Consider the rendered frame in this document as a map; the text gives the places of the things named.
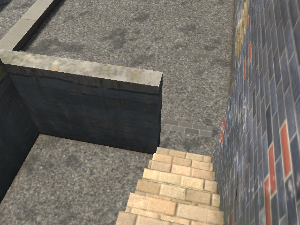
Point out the stairs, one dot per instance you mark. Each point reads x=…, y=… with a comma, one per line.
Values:
x=177, y=188

